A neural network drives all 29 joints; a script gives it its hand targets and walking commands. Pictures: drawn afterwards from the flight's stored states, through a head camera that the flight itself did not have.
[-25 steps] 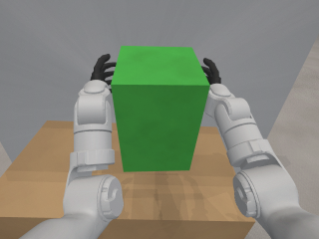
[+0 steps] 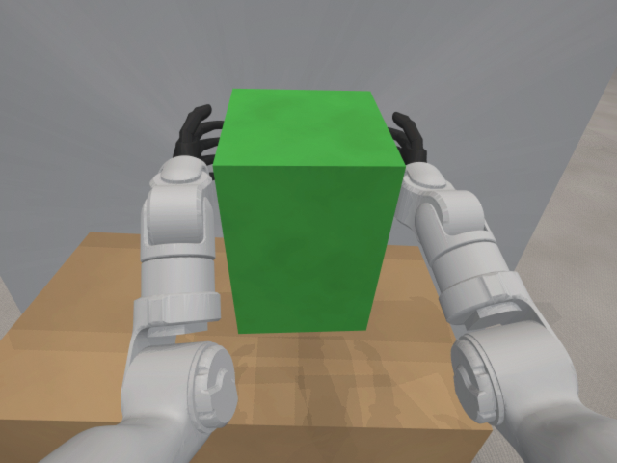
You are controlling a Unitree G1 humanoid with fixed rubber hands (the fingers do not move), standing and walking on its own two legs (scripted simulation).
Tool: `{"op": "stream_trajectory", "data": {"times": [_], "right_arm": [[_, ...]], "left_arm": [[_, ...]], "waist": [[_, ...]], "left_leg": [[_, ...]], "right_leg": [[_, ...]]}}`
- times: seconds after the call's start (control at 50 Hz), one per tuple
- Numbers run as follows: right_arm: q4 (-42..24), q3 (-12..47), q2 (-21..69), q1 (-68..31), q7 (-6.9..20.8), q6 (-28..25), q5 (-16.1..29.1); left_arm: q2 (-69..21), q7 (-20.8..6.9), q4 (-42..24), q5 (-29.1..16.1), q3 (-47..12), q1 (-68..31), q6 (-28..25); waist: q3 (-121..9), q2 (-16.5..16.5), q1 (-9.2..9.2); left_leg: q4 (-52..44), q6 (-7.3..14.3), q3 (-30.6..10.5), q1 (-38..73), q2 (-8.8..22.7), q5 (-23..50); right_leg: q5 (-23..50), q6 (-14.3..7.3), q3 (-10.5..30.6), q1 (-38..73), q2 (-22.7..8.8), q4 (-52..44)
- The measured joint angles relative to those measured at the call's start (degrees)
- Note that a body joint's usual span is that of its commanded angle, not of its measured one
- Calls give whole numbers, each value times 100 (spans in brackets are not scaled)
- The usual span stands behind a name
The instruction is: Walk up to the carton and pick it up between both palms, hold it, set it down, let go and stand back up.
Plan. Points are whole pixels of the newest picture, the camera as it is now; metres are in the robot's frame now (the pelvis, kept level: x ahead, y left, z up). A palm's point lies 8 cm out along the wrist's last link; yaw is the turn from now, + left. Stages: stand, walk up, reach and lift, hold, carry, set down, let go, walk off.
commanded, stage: hold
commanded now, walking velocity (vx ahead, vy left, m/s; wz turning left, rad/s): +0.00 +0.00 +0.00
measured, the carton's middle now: (302, 215) +0.36 +0.01 +0.21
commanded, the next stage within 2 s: none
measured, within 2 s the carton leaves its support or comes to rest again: neither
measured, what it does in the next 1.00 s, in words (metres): stands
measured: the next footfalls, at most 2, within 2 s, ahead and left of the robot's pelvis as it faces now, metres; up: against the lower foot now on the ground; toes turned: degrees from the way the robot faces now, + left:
none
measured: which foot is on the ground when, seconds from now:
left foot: down 0.00-1.00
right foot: down 0.00-1.00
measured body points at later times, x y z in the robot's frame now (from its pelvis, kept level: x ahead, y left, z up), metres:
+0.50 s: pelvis +0.00 +0.00 +0.00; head -0.09 +0.03 +0.44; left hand +0.37 +0.15 +0.28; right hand +0.37 -0.12 +0.28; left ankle +0.04 +0.11 -0.75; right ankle -0.01 -0.11 -0.75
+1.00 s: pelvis +0.00 +0.00 +0.00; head -0.09 +0.03 +0.44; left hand +0.38 +0.14 +0.27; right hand +0.38 -0.13 +0.27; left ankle +0.04 +0.11 -0.75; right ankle -0.01 -0.11 -0.75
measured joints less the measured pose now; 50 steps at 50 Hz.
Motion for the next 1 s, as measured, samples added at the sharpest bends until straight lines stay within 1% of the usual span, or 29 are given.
{"op": "stream_trajectory", "data": {"times": [0.08, 0.22, 0.3, 0.34, 0.44, 0.54, 0.62, 0.7, 0.82, 0.88, 1.0], "right_arm": [[20, 34, 3, 77, -18, 44, 7], [-212, 65, -3, 207, -68, -12, 63], [47, -137, 32, 18, 2, 32, -62], [115, -182, 53, -28, 22, 26, -77], [87, -176, 55, -76, 20, -43, -76], [229, -230, 82, -144, 32, -13, -167], [261, -173, 63, -81, 30, -6, -118], [181, -96, 29, -23, 13, -41, -36], [95, -163, 25, -27, 3, -46, -56], [38, -98, 4, -9, -6, -30, -1], [102, -80, 20, -31, -7, 27, -16]], "left_arm": [[-45, -31, 64, 34, 45, 55, 0], [-56, 7, -93, -48, -24, 152, -71], [-89, -4, 189, 67, 147, -85, -69], [-57, -6, 217, 60, 145, -119, -42], [28, 15, 154, -11, 52, -152, -45], [29, -38, 308, 55, 130, -213, -59], [23, -55, 373, 63, 113, -173, -58], [19, -31, 284, 42, 51, -123, -61], [14, 5, 301, 1, 48, -168, -127], [-5, 14, 181, -7, 39, -104, -95], [-26, -5, 166, 15, 91, -62, -39]], "waist": [[11, -10, -24], [-27, -21, -21], [-18, -43, 57], [-57, -36, 68], [-88, 5, 61], [-51, -14, 32], [-57, -32, 14], [-57, -32, 11], [-73, -35, 17], [-82, -23, 34], [-39, 7, 54]], "left_leg": [[9, 9, 7, 35, -5, -13], [68, 3, 16, -15, 22, -31], [54, 17, 46, -21, 14, -13], [35, 17, 44, -70, 5, 12], [40, 11, 2, -115, -4, 28], [-6, 17, -12, -21, -21, 40], [9, 7, -8, -31, -10, 32], [55, -4, 5, -76, 16, 7], [63, -6, 3, -138, 25, 7], [41, -10, 17, -113, 30, 6], [34, -7, 21, -41, 21, -17]], "right_leg": [[-20, 0, 6, 25, -6, 24], [-3, -2, 20, -8, 18, 32], [-28, -6, 47, -71, 6, 120], [-30, -7, 44, -135, -2, 141], [-7, -3, 2, -144, -5, 102], [-9, -3, -13, -54, -19, 76], [-13, -8, -7, -61, -9, 81], [-7, -13, 9, -97, 14, 88], [-5, -20, 9, -158, 24, 91], [2, -21, 25, -136, 28, 64], [-27, -17, 28, -68, 19, 69]]}}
